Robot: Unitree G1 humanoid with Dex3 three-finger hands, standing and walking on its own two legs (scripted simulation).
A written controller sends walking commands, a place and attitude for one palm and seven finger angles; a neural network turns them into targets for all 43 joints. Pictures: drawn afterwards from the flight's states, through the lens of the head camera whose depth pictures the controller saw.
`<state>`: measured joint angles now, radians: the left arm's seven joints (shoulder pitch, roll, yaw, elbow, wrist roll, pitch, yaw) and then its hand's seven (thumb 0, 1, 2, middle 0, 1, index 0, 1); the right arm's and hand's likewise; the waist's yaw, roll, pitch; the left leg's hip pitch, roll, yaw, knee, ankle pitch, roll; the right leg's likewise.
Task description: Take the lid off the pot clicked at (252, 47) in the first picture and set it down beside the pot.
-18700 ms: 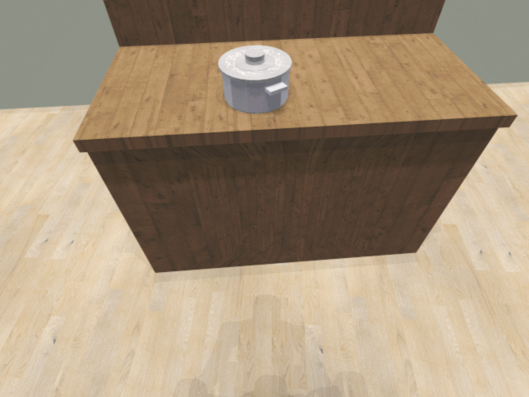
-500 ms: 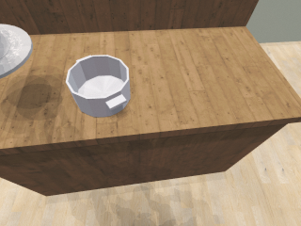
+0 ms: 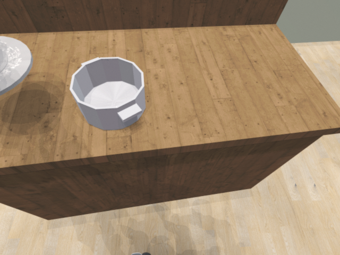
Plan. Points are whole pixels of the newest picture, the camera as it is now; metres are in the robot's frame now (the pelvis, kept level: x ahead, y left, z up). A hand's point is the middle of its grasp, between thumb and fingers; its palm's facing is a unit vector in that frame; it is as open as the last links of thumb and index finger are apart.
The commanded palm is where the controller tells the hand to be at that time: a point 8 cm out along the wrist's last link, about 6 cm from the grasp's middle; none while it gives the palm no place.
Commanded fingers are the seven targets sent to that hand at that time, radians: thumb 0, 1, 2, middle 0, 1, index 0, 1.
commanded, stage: lower the lid onto the table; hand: left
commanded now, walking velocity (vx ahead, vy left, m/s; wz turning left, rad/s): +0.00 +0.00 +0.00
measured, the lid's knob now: out of the picture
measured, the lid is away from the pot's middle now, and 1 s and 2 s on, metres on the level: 0.24 0.23 0.24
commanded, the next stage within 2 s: none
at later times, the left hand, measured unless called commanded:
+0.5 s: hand out of the picture +0.47 +0.34 +0.16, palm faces -0.40 -0.21 -0.89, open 8.0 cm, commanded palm +0.52 +0.35 +0.24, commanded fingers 0.00 0.67 0.87 -0.80 -1.10 -0.80 -1.08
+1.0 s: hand out of the picture +0.47 +0.34 +0.13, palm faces -0.44 -0.21 -0.87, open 8.0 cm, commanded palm +0.53 +0.34 +0.20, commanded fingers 0.00 0.67 0.87 -0.80 -1.10 -0.80 -1.08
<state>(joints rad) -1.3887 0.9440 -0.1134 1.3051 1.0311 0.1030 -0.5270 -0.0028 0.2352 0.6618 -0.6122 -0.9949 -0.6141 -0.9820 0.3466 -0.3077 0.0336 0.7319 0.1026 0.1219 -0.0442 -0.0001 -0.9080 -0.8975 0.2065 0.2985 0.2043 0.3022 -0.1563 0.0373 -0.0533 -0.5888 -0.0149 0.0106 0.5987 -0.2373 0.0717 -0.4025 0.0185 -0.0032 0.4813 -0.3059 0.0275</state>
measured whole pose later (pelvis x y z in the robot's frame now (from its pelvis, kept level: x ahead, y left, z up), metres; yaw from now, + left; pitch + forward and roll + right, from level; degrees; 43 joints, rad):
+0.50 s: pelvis -0.01 +0.00 -0.01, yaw +0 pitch +14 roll -4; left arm -1.34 0.92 -0.12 1.31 1.02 0.03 -0.51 0.00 0.24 0.66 -0.61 -0.99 -0.61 -0.98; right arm 0.36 -0.31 0.04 0.74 0.11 0.10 -0.08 0.00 -0.91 -0.90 0.21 0.30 0.20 0.30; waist -0.16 0.03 -0.06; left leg -0.64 -0.01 0.01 0.65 -0.25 0.08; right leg -0.45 0.03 0.00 0.53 -0.32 0.03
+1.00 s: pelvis -0.01 +0.01 -0.01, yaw -1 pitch +16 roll -5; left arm -1.30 0.92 -0.10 1.33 1.02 0.00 -0.48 0.00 0.24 0.66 -0.61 -0.99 -0.61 -0.98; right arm 0.37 -0.30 0.04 0.74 0.10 0.12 -0.09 0.00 -0.91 -0.90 0.21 0.30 0.21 0.30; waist -0.17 0.04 -0.07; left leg -0.72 0.00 0.01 0.72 -0.28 0.08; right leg -0.52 0.03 0.00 0.59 -0.34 0.04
